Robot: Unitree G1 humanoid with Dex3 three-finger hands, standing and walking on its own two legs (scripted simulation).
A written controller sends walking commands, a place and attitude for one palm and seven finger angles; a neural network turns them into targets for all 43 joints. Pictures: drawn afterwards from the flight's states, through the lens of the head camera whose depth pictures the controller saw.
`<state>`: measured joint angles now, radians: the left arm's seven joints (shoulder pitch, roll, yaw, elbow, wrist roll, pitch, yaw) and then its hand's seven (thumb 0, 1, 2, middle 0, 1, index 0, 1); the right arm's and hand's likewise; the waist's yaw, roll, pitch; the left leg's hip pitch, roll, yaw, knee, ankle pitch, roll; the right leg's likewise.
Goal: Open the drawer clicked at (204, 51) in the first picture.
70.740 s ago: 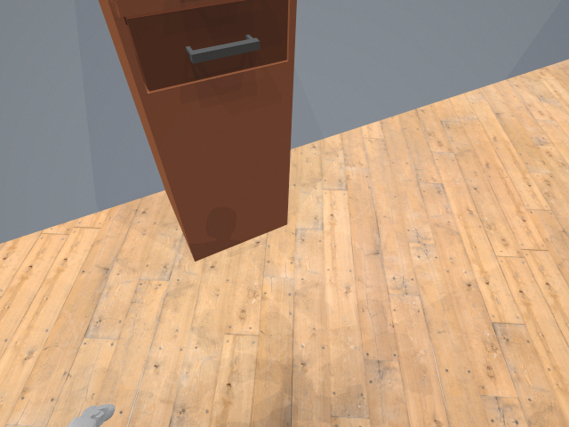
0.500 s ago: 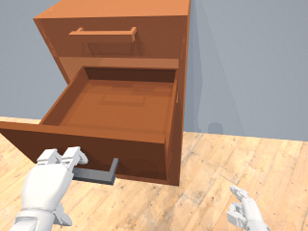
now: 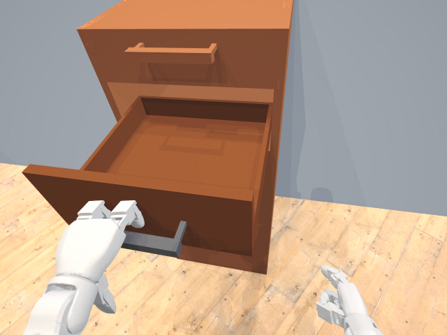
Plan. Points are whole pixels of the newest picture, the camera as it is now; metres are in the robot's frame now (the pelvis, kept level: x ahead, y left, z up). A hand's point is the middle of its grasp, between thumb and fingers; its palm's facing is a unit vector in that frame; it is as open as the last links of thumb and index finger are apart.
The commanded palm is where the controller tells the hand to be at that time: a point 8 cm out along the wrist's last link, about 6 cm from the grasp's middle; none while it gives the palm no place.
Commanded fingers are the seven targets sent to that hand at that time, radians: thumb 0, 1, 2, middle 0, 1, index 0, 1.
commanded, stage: lift the hand off the handle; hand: left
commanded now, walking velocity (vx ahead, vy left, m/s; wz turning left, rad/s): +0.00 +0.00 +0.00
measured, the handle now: (134, 230) +0.24 +0.21 +0.09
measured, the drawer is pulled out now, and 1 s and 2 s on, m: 0.30 0.30 0.30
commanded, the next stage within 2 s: draw the hand back to the body in 1.06 s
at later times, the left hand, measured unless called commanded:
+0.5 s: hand (95, 225) +0.20 +0.23 +0.16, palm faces +0.16 -0.04 -0.99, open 13.1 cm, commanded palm +0.16 +0.22 +0.23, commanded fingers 0.00 -0.50 0.30 -0.30 -1.20 -0.30 -1.20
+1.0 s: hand (73, 181) +0.21 +0.23 +0.24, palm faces +0.28 -0.01 -0.96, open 13.8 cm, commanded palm +0.17 +0.23 +0.29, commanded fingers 0.00 -0.50 0.30 -0.30 -1.20 -0.30 -1.20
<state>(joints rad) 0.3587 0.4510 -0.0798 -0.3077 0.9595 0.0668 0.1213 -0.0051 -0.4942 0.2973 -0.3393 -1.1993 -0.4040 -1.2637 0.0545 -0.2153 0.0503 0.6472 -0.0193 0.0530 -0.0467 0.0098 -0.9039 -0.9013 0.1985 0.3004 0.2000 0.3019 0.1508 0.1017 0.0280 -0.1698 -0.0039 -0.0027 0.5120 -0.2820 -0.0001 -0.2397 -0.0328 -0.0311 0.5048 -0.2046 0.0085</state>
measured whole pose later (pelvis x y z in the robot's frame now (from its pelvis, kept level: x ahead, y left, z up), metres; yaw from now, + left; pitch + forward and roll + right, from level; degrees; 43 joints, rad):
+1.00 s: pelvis -0.01 -0.01 +0.00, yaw +0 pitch -5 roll +1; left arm 0.19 0.71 0.21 -0.59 0.65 0.13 -0.14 0.00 -0.50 0.30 -0.32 -1.21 -0.33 -1.20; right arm 0.06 -0.30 0.05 0.62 0.04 0.04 -0.02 0.01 -0.91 -0.90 0.20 0.30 0.20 0.30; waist 0.12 0.14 0.02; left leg -0.13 0.00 -0.01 0.47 -0.25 -0.01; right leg -0.20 -0.03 -0.04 0.47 -0.18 0.00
